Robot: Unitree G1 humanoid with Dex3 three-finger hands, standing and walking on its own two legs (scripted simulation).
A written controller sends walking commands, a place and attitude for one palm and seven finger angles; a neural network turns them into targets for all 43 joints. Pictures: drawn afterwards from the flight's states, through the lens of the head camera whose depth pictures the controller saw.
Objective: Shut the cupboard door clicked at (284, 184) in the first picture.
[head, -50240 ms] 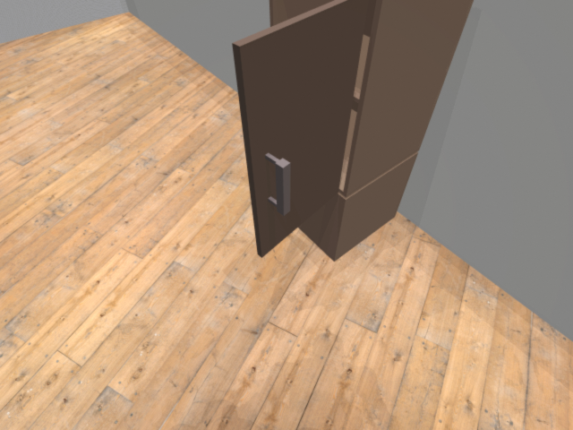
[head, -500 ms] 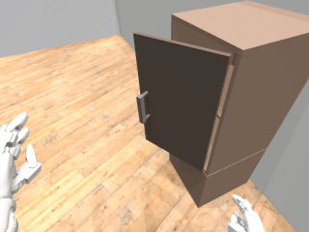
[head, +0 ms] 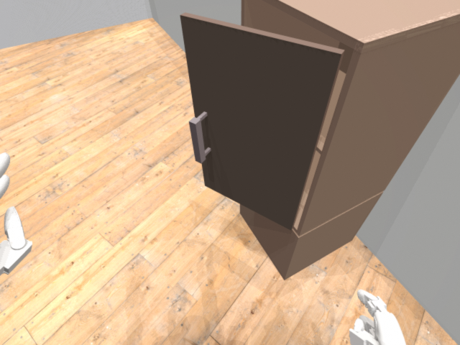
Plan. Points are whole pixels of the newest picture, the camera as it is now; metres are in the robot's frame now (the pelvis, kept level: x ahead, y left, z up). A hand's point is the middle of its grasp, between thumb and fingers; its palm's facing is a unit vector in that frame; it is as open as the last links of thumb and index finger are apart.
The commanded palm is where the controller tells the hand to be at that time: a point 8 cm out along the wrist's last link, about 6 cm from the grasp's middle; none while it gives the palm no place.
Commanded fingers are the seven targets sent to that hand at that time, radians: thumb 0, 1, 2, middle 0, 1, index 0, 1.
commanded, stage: step back with the hand held close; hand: left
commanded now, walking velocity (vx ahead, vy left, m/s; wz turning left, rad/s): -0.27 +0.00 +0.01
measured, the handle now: (202, 137) +0.66 +0.12 -0.06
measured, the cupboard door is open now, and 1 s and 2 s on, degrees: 29 29 29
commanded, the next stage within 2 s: stop stepping back and stand still in 1.16 s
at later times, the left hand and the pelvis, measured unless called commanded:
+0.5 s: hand out of the picture +0.15 +0.27 +0.17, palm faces +0.47 -0.76 -0.44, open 7.4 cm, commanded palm +0.08 +0.31 +0.18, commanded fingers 0.00 0.90 0.90 -0.20 -0.30 -0.20 -0.30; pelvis -0.06 +0.01 -0.02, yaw +0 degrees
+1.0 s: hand out of the picture +0.12 +0.29 +0.18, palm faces +0.47 -0.79 -0.40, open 7.4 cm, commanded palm +0.06 +0.31 +0.18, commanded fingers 0.00 0.90 0.90 -0.20 -0.30 -0.20 -0.30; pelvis -0.08 +0.01 +0.01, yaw -1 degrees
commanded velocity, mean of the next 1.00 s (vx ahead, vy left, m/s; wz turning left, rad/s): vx -0.35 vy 0.00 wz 0.00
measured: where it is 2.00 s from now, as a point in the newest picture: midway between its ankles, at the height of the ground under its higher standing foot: outside the picture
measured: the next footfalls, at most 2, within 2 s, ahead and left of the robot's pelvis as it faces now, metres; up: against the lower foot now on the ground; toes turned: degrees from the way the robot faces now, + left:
right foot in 1.20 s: -0.22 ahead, -0.10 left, +0.00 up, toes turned +3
left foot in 1.60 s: -0.23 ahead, +0.12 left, +0.00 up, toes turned +5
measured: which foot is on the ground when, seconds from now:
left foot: down 0.00-1.00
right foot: down 0.00-0.82, up 0.84-1.00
